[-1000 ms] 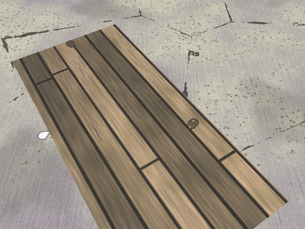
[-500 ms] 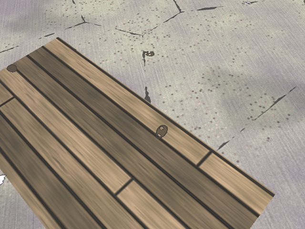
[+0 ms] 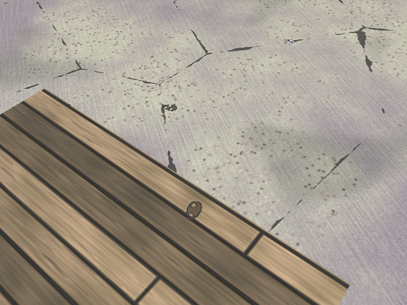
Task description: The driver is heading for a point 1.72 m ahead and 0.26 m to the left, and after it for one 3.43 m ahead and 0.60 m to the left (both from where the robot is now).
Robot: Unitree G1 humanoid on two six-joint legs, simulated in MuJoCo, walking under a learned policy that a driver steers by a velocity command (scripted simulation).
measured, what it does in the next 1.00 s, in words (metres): walks ahead: right foot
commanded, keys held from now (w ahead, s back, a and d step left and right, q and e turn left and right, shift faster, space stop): w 1.00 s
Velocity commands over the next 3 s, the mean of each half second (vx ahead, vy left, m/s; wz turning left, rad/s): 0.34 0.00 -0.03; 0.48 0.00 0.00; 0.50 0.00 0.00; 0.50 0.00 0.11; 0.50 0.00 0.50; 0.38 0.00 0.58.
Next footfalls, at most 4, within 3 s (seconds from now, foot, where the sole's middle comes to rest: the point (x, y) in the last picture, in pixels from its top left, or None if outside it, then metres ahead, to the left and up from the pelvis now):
0.58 right None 0.38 -0.13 -0.77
1.10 left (182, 260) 0.68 0.11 -0.77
1.64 right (242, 189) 0.99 -0.12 -0.77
2.18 left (181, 139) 1.27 0.14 -0.77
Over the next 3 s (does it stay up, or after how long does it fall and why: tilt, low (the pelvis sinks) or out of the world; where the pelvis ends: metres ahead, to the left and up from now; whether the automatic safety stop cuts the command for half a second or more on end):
stays up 1.53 0.12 0.01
